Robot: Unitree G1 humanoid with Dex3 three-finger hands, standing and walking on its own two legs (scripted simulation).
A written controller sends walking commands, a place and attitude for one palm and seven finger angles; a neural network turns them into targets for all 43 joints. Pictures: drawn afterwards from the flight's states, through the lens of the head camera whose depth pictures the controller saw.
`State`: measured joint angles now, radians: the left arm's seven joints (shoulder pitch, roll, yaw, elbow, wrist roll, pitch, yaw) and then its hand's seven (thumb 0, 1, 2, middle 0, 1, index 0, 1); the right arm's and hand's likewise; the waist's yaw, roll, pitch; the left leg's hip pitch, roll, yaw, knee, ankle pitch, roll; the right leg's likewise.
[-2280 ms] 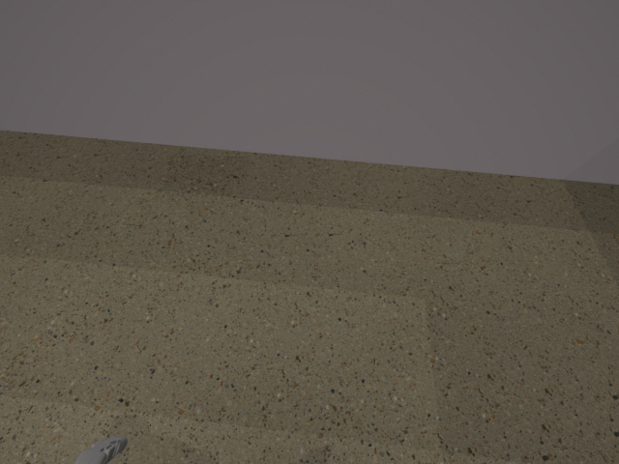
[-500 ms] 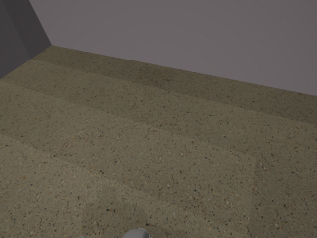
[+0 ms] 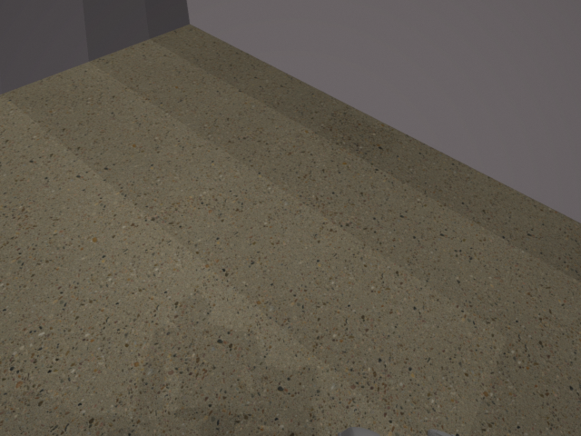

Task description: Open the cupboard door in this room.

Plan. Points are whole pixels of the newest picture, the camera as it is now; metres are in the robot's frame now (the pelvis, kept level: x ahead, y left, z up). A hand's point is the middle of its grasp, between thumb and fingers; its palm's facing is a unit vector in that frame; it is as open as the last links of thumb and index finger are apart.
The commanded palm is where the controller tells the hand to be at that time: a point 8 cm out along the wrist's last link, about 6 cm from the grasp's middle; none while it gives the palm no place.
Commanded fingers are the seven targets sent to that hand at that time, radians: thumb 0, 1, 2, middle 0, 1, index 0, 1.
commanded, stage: turn or walk to find it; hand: left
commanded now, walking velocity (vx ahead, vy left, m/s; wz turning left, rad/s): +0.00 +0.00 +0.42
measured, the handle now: out of the picture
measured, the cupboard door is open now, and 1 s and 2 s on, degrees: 0 0 0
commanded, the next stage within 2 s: none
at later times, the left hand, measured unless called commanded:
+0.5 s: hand out of the picture +0.03 +0.15 -0.14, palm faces +0.22 -0.93 -0.28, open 7.4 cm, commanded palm none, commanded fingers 0.00 0.90 0.90 -0.20 -0.30 -0.20 -0.30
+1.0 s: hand out of the picture -0.15 +0.20 -0.18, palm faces +0.48 -0.85 -0.22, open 7.4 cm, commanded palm none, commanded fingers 0.00 0.90 0.90 -0.20 -0.30 -0.20 -0.30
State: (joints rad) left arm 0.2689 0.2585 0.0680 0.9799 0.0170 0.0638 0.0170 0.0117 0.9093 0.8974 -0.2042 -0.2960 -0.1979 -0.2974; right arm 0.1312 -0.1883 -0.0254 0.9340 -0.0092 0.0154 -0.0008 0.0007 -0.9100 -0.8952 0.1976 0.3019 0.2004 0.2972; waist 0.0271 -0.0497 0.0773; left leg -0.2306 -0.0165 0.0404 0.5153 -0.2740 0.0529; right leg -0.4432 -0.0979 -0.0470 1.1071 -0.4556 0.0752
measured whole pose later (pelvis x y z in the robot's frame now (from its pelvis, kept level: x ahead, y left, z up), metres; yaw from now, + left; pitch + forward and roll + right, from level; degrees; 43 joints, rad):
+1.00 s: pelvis -0.08 -0.01 +0.00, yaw +25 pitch +0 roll -1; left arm 0.26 0.26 0.08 0.99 0.02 0.07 0.01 0.01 0.91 0.90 -0.20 -0.30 -0.20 -0.30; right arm 0.15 -0.19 -0.03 0.95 -0.01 0.02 0.00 0.00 -0.91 -0.90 0.20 0.30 0.20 0.30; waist 0.02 -0.05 0.05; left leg -0.21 -0.01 0.05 0.51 -0.29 0.06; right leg -0.45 -0.10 -0.07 1.07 -0.43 0.07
